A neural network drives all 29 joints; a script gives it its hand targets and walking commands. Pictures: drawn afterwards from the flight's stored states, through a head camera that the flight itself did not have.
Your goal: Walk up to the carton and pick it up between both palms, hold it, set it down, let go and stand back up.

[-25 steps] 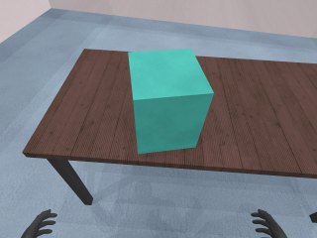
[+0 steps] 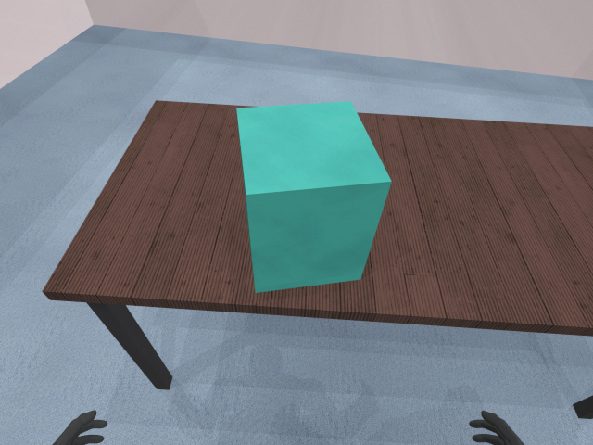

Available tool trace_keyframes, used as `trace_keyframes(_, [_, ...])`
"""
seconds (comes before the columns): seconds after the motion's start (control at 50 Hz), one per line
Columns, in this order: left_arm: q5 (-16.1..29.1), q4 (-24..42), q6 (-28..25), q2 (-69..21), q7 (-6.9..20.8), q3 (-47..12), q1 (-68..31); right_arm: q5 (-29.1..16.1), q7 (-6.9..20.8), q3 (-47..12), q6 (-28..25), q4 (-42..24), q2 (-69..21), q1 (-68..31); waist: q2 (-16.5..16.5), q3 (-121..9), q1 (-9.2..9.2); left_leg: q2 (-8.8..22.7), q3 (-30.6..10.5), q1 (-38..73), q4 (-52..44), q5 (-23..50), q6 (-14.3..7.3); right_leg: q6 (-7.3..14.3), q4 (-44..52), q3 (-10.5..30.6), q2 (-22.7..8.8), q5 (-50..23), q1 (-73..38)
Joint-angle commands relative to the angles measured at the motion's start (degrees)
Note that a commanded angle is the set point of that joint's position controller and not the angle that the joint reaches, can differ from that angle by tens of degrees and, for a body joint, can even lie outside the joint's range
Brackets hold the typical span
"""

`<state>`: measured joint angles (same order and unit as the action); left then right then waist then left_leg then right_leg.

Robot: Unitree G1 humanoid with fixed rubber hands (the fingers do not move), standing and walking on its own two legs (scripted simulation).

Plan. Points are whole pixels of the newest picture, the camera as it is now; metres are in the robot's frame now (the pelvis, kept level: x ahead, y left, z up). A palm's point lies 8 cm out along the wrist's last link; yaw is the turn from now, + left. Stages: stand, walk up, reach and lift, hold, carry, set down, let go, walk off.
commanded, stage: stand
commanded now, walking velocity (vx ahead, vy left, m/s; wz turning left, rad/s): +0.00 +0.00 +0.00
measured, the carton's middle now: (302, 198) +0.52 -0.02 +0.02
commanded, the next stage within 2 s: none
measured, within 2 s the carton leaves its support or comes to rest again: neither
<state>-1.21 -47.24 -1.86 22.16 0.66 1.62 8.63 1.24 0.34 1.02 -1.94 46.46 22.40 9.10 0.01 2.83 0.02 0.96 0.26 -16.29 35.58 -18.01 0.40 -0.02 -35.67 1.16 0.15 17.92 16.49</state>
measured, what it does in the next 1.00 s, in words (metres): stands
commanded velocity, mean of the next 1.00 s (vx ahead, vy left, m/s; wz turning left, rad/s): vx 0.00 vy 0.00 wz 0.00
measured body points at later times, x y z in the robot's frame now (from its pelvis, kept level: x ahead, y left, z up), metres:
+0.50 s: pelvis +0.00 +0.00 +0.02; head +0.01 +0.01 +0.47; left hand +0.12 +0.31 -0.10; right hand +0.12 -0.31 -0.09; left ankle +0.01 +0.13 -0.73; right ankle +0.01 -0.12 -0.73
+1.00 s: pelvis +0.00 +0.01 +0.02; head +0.01 +0.01 +0.47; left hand +0.10 +0.32 -0.10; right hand +0.10 -0.31 -0.10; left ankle +0.01 +0.13 -0.73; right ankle +0.01 -0.12 -0.73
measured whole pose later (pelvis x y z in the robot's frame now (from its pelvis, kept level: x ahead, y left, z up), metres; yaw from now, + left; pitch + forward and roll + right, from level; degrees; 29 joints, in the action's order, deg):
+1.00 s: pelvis +0.00 +0.01 +0.02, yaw +0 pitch -2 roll +0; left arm -0.8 -60.5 -1.0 22.4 0.4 0.5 5.9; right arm 0.9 0.2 0.5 -1.2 59.8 22.4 5.9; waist -0.1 2.9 0.1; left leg 0.8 0.9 -7.8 20.5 -10.4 0.3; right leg -0.7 -20.1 1.7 -0.2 9.9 8.0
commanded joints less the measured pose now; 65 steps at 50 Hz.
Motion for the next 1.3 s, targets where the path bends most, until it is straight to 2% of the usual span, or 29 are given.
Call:
trace_keyframes(0.0, [0.21, 2.90, -1.10, 9.42, -0.45, 2.31, -3.12, -0.08, -0.43, 2.49, -1.21, -2.77, 9.24, -2.76, -0.22, -5.42, 0.00, 3.87, -5.61, 2.16, -6.80, 7.05, -3.86, 3.48, 7.80, 5.97, -4.92, -6.81, -1.65])
trace_keyframes(0.4, [0.58, -4.91, -0.66, 9.82, -0.37, 1.35, -4.88, -0.28, -0.38, 1.61, -0.85, 4.97, 9.35, -4.90, 0.29, -4.65, 0.15, 5.01, -5.56, 6.92, -14.50, 10.72, -2.82, 2.11, 14.84, 5.68, -5.69, -11.11, -6.60])
trace_keyframes(0.64, [0.46, -8.51, -0.25, 10.03, -0.60, 1.03, -5.27, -0.34, -0.60, 1.60, -0.47, 8.45, 9.64, -5.75, 0.17, -4.14, -0.06, 5.46, -5.54, 8.37, -17.46, 10.33, -2.35, 1.62, 17.45, 5.43, -6.04, -11.11, -7.88])
trace_keyframes(1.28, [0.55, -11.07, 0.10, 10.36, -0.95, 0.83, -5.05, -0.38, -0.74, 1.54, 0.06, 11.23, 9.91, -5.28, -0.27, -4.07, -0.08, 5.86, -5.39, 9.74, -18.70, 12.27, -2.15, 1.50, 19.30, 5.62, -6.61, -13.05, -9.10])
